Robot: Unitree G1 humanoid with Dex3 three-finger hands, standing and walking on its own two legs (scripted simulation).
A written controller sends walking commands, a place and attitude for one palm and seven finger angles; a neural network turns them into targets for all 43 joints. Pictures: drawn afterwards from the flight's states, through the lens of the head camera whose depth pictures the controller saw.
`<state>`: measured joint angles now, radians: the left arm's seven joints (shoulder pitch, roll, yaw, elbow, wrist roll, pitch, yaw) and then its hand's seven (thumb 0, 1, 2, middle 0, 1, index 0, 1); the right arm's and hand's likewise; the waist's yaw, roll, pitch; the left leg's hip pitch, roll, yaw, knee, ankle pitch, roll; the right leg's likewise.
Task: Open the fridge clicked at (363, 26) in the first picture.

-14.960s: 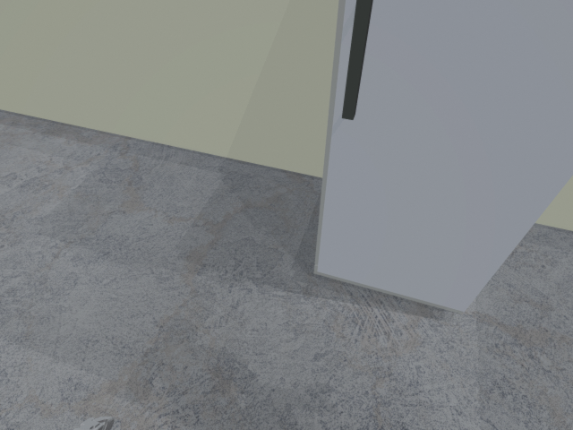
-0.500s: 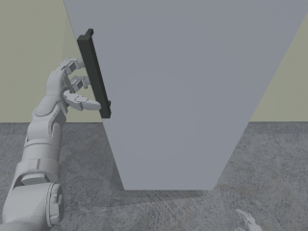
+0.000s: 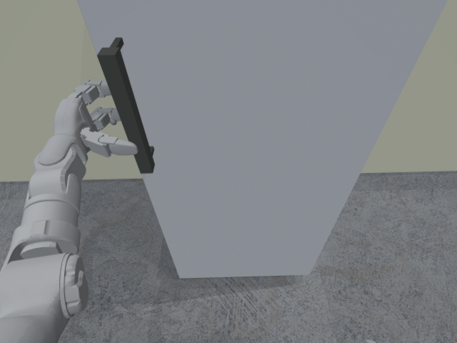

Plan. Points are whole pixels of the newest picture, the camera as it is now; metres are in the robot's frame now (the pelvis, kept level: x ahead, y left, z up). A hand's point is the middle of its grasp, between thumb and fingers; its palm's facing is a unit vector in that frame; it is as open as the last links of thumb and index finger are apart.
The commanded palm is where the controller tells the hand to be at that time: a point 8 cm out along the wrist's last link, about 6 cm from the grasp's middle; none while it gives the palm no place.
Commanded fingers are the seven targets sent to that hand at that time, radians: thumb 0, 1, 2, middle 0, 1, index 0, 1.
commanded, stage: slide the fingers in behind the handle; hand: left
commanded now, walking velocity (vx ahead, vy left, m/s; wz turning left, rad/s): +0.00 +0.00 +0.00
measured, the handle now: (134, 113) +0.47 +0.19 +0.18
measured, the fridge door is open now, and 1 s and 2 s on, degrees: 0 0 0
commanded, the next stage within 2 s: grip the handle and tug to test in 1.68 s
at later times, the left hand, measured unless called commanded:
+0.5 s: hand (111, 131) +0.40 +0.20 +0.19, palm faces +0.06 -1.00 +0.02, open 14.0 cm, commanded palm +0.38 +0.25 +0.18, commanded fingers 0.00 -0.50 0.30 -0.30 -1.20 -0.30 -1.20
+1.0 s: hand (127, 130) +0.40 +0.18 +0.19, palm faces +0.07 -1.00 +0.01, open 14.2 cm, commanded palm +0.38 +0.22 +0.18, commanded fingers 0.00 -0.50 0.30 -0.30 -1.20 -0.30 -1.20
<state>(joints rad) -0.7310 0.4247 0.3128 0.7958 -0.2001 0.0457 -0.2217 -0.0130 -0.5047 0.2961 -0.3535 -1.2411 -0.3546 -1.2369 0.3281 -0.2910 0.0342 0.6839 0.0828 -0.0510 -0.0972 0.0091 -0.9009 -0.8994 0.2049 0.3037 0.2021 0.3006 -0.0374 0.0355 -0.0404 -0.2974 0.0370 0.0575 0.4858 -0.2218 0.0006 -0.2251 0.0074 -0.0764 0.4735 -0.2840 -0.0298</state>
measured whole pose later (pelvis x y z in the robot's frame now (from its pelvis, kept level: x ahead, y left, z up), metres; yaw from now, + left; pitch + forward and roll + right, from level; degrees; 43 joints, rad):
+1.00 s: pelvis +0.00 +0.01 +0.00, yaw +0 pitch +0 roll +0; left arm -0.56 0.28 0.23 0.46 -0.20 0.18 -0.09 -0.01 -0.51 0.30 -0.29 -1.20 -0.27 -1.19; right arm 0.27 -0.26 0.04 0.67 0.07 -0.03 -0.08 0.01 -0.90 -0.90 0.20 0.30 0.20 0.30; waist -0.01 0.04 -0.04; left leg -0.22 0.03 0.07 0.45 -0.22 0.01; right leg -0.15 0.00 -0.07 0.43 -0.28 -0.02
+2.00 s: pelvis +0.01 +0.00 +0.00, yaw +0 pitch -1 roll +0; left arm -0.59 0.25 0.20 0.48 -0.19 0.18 -0.06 -0.01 -0.33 0.37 -0.30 -1.23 -0.29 -1.22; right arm 0.25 -0.25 0.04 0.67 0.07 -0.01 -0.08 0.01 -0.90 -0.90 0.20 0.30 0.20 0.30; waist 0.00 0.04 -0.04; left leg -0.21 0.03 0.05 0.44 -0.21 0.00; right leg -0.14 0.00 -0.08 0.43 -0.28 -0.03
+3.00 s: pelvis +0.02 +0.00 +0.00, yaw -1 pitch +0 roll +0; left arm -0.52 0.26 0.22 0.37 -0.20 0.22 -0.06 0.01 0.69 0.80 -0.32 -1.38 -0.32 -1.35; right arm 0.24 -0.25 0.04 0.64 0.07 0.01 -0.07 0.01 -0.90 -0.90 0.20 0.30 0.20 0.30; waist -0.01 0.04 -0.05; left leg -0.19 0.03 0.07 0.42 -0.22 0.00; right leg -0.13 0.01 -0.06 0.41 -0.28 -0.03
